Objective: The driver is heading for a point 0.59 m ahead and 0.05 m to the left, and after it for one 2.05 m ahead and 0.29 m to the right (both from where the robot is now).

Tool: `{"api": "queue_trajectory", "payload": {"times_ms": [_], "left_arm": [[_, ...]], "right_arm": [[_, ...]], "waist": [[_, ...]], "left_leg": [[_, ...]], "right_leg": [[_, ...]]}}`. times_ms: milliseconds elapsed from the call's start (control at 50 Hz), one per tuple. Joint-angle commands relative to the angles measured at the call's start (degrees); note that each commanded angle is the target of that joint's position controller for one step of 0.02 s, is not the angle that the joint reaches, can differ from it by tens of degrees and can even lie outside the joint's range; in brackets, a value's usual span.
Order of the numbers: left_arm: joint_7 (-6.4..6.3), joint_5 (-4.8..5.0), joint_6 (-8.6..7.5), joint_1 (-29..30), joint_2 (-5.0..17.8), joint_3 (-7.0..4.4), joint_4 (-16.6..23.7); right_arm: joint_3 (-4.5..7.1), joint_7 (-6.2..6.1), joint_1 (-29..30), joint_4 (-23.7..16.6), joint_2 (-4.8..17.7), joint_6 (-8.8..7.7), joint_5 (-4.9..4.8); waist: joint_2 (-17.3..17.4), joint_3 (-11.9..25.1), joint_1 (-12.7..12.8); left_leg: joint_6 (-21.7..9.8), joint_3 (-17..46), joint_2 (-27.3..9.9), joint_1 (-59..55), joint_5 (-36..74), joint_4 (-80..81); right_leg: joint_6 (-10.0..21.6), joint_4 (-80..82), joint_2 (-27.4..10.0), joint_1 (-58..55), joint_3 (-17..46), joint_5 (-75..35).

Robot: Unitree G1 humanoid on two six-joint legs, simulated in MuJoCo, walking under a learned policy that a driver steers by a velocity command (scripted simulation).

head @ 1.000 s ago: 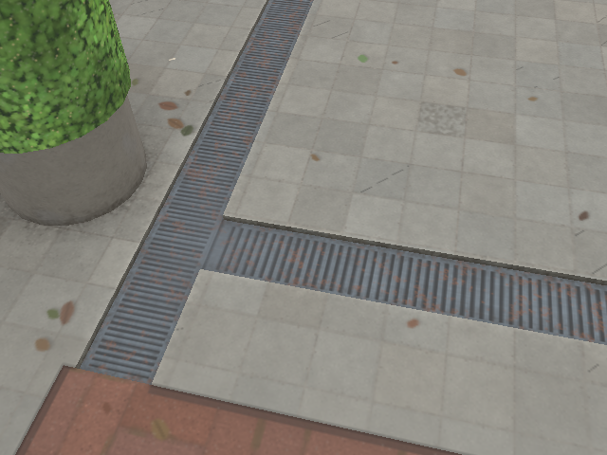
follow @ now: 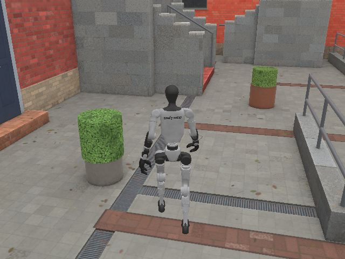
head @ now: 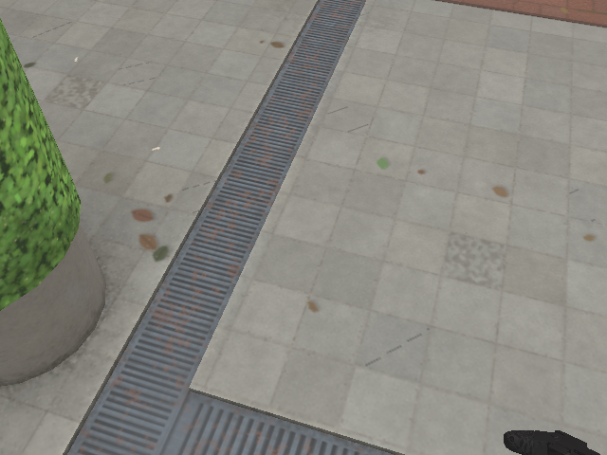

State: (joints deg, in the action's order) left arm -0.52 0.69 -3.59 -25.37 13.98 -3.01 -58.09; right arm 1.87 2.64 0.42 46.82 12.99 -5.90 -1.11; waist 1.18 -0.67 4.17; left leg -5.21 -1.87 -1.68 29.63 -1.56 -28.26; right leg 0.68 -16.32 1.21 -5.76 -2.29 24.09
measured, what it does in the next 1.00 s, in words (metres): walks ahead: right foot, then left foot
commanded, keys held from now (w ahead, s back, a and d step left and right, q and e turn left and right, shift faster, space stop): w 0.34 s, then no key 0.66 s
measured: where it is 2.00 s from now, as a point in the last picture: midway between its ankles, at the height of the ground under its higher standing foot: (346, 431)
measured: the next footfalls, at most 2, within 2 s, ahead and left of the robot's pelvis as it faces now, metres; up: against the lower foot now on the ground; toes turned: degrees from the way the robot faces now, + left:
right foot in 0.52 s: +0.47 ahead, -0.12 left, +0.00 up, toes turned -2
left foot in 0.86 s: +0.39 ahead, +0.12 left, +0.00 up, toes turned +1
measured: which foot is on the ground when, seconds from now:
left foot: down 0.00-0.56, up 0.58-0.84, down 0.86-1.00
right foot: down 0.00-0.02, up 0.04-0.50, down 0.52-1.00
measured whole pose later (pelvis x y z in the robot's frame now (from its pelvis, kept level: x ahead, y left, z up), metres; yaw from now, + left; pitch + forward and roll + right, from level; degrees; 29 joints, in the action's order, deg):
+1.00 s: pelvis +0.35 -0.02 +0.00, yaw +0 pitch -2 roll +1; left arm -2.0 -0.5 0.5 -6.7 12.1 -2.5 -56.8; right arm 2.6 -1.9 -13.3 61.8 10.6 -0.1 1.1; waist -3.1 -0.5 -0.3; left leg 1.0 -1.4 -0.6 14.0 -17.8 -33.4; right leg 2.3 -26.4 -0.8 17.4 -1.8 18.3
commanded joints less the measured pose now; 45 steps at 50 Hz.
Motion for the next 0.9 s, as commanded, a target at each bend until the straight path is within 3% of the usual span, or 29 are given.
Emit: {"api": "queue_trajectory", "payload": {"times_ms": [20,40,60,80,100,120,160,200,260,320,400,440,480,520,540,560,580,600,620,640,660,680,700,740,780,820,860,880,900], "left_arm": [[-0.28,-1.23,-0.22,2.31,7.09,-0.64,4.45],[0.59,-0.81,-1.58,-5.33,-1.17,1.6,4.04],[0.79,0.56,-2.97,-1.45,5.08,0.24,3.64],[0.87,1.81,-3.73,4.3,8.33,-0.69,5.68],[0.4,1.64,-3.81,7.26,8.16,-0.73,6.32],[0.0,0.65,-3.47,8.59,7.63,-1.16,6.5],[-0.15,0.34,-1.94,6.08,4.89,-1.21,6.03],[-0.35,0.22,-1.01,7.07,3.99,-1.29,6.56],[-0.4,-0.44,-0.88,13.69,4.34,-1.56,8.79],[0.2,-0.25,-1.42,17.96,3.92,-1.6,9.77],[1.09,-0.46,-1.88,26.18,2.18,-0.51,12.07],[1.78,-0.42,-2.1,27.57,2.5,-0.36,12.86],[2.24,-0.69,-2.19,26.34,4.16,-0.62,12.98],[1.96,-1.31,-2.34,19.28,6.3,-1.52,10.61],[1.72,-1.51,-2.61,13.35,8.64,-2.37,8.41],[1.73,-2.83,-2.7,9.03,13.56,-3.48,7.17],[1.61,-1.76,-1.72,5.81,8.99,-2.61,5.81],[1.76,-1.01,-1.09,6.53,6.92,-1.63,6.44],[1.64,-1.18,-0.8,12.01,6.19,-1.11,7.65],[1.54,-1.56,-0.78,16.81,5.22,-0.47,8.27],[1.24,-1.77,-0.81,20.25,4.33,-0.14,8.59],[1.24,-2.12,-0.5,22.15,4.7,-0.32,8.52],[1.25,-2.65,-0.29,22.5,5.1,-0.45,8.39],[0.98,-2.39,0.12,22.43,5.04,-0.37,7.88],[0.53,-1.87,0.73,23.74,6.14,-0.66,7.54],[-0.11,-1.4,1.65,24.22,5.82,-0.62,6.78],[-0.62,-0.52,2.46,23.75,4.98,-0.53,5.86],[-0.87,-0.24,2.73,22.76,3.77,-0.26,5.15],[-1.17,0.16,3.39,19.27,2.77,-0.22,5.12]], "right_arm": [[5.03,-1.04,-23.06,2.92,14.72,-0.6,0.75],[5.4,-0.68,-25.88,4.16,17.09,-0.32,0.94],[3.89,-0.71,-24.63,3.72,11.67,-0.37,0.49],[3.25,-0.93,-19.33,2.79,9.74,-0.52,0.3],[2.81,-0.9,-14.45,1.78,8.73,-0.57,0.53],[2.47,-0.66,-11.81,1.51,7.34,-0.69,1.02],[2.02,-0.32,-10.9,2.18,5.65,-0.95,1.52],[2.38,-0.7,-12.39,3.32,7.09,-1.19,1.21],[2.98,-1.85,-15.13,4.51,9.24,-0.91,1.12],[2.8,-2.49,-17.62,5.73,8.97,-0.62,0.77],[2.6,-3.12,-20.64,7.79,9.08,0.42,0.38],[2.69,-3.4,-21.91,8.85,9.5,1.23,0.43],[3.03,-3.74,-20.56,9.08,10.38,1.83,0.15],[3.16,-3.71,-18.09,8.8,10.8,2.31,0.01],[2.83,-3.63,-18.07,8.56,9.74,2.3,0.29],[1.0,-2.84,-26.83,9.41,3.64,1.82,1.04],[-0.45,-2.54,-28.76,11.1,1.24,1.73,0.31],[1.11,-2.44,-26.62,10.64,7.53,1.77,-0.53],[1.66,-2.94,-20.15,8.93,9.1,2.37,-0.9],[1.66,-3.53,-16.99,8.25,7.84,3.28,-0.42],[1.86,-4.16,-16.73,8.36,7.04,4.32,0.27],[1.71,-4.51,-17.4,8.85,5.6,5.16,0.42],[1.55,-4.74,-19.71,10.14,4.12,5.75,0.85],[1.6,-5.12,-22.56,11.23,3.73,6.74,1.4],[1.38,-5.07,-21.5,11.32,3.25,7.56,1.05],[1.79,-4.85,-19.66,11.57,4.58,8.16,1.49],[1.72,-4.54,-19.12,12.33,3.82,8.34,2.5],[1.51,-4.4,-19.15,12.57,3.44,8.25,3.0],[2.52,-4.64,-16.7,12.68,8.01,7.89,2.93]], "waist": [[0.65,15.7,-13.26],[16.13,23.35,-9.0],[10.32,21.0,-10.89],[7.74,12.57,-9.88],[2.34,8.06,-7.83],[0.59,4.85,-6.16],[2.5,3.86,-3.3],[2.31,1.87,-2.77],[1.1,-0.2,-4.08],[1.95,-0.84,-5.26],[1.33,-3.43,-7.9],[2.28,-2.33,-8.34],[3.19,-0.83,-6.89],[2.5,2.84,-2.78],[0.99,6.5,-0.7],[-9.01,16.81,-3.7],[-15.04,24.63,-0.95],[-10.39,25.38,-0.8],[-6.43,18.77,-1.28],[-4.22,12.4,-2.77],[-4.61,9.56,-4.79],[-6.03,7.49,-5.89],[-7.28,7.68,-6.76],[-8.67,10.05,-7.97],[-9.43,10.94,-7.78],[-9.54,7.84,-7.75],[-9.07,3.86,-7.82],[-7.04,1.94,-7.8],[3.08,-1.78,-4.56]], "left_leg": [[-6.82,11.57,-9.18,-36.28,0.26,-1.42],[-15.74,38.96,-21.1,-54.66,-11.3,5.56],[-13.25,41.67,-19.65,-52.46,-16.02,9.77],[-10.54,32.78,-18.06,-44.3,-12.85,11.06],[-9.33,26.15,-16.22,-35.18,-6.17,12.61],[-8.83,21.36,-14.28,-27.79,-1.04,14.35],[-8.36,16.16,-11.68,-21.27,0.99,17.74],[-9.09,13.11,-11.15,-18.73,2.46,20.22],[-9.02,10.34,-10.57,-19.97,3.88,22.12],[-7.25,6.94,-8.83,-21.8,4.55,21.7],[-5.56,3.56,-7.68,-23.24,11.34,18.23],[-5.01,3.82,-8.84,-26.48,15.03,14.06],[-3.66,5.29,-10.54,-29.35,17.5,10.34],[-1.6,4.86,-8.71,-28.9,22.69,2.28],[0.57,3.47,-5.36,-27.99,20.5,-6.47],[4.07,1.9,-1.19,-10.58,4.46,-21.65],[6.68,2.59,3.42,-1.7,-30.76,-36.0],[6.02,8.31,1.54,-0.38,-37.59,-40.58],[6.07,7.9,-0.35,0.06,-36.13,-40.07],[6.73,6.55,-1.76,0.29,-33.86,-36.01],[7.08,6.5,-3.72,-2.28,-31.29,-30.88],[7.49,4.48,-2.89,-6.35,-29.05,-26.4],[7.99,3.17,-1.73,-10.36,-26.36,-25.09],[8.52,3.19,-1.97,-13.36,-24.37,-22.76],[8.37,3.03,-2.78,-16.89,-18.11,-18.55],[6.98,1.15,-1.62,-21.48,-14.34,-13.48],[5.53,-0.63,-0.09,-24.33,-13.41,-6.74],[4.4,0.03,-0.48,-23.97,-14.09,-2.52],[2.72,4.7,-2.38,-13.97,-23.27,4.11]], "right_leg": [[4.41,-34.35,-8.1,17.5,0.67,-37.23],[1.13,-53.28,2.64,40.15,3.02,4.71],[2.4,-59.61,0.05,46.13,10.48,8.57],[3.24,-59.71,-2.87,49.14,9.05,3.41],[3.08,-57.28,-5.98,46.71,7.24,-2.08],[2.75,-54.03,-7.72,44.04,6.75,-5.09],[2.51,-49.79,-9.62,38.26,7.02,-7.74],[1.67,-45.45,-10.28,38.97,6.28,-9.67],[0.03,-35.96,-10.37,43.83,5.66,-18.73],[-0.09,-26.96,-9.44,44.0,5.24,-29.01],[0.01,-14.99,-6.32,40.7,2.65,-32.77],[0.54,-12.32,-5.34,39.1,3.08,-32.61],[1.92,-10.21,-4.86,36.77,4.41,-29.27],[3.78,-7.04,-2.5,26.27,2.28,-29.84],[4.97,-4.88,-3.58,18.03,2.89,-40.66],[11.63,-13.65,-14.7,-7.0,12.93,-61.79],[18.12,-11.76,-23.23,-15.26,23.5,-65.67],[17.37,-10.22,-22.8,-11.5,24.97,-57.39],[14.92,-8.15,-20.12,-2.81,21.07,-51.62],[13.56,-5.7,-17.88,5.61,17.73,-46.49],[12.18,-3.72,-16.22,11.91,15.63,-39.96],[10.63,-1.99,-13.65,17.38,12.79,-36.17],[10.92,-1.23,-12.65,20.66,10.58,-36.78],[12.77,-1.29,-13.58,21.37,9.66,-36.24],[12.94,0.4,-14.03,24.3,9.41,-21.88],[10.32,1.83,-12.41,30.2,8.5,-4.74],[7.12,1.01,-10.48,33.84,7.76,5.9],[5.04,-1.03,-9.17,33.84,7.36,8.02],[1.47,-2.49,-4.38,29.93,2.23,7.53]]}}
Over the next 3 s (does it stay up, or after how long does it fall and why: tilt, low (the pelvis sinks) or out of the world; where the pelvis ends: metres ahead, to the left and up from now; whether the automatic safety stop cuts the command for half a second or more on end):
stays up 1.08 0.04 0.03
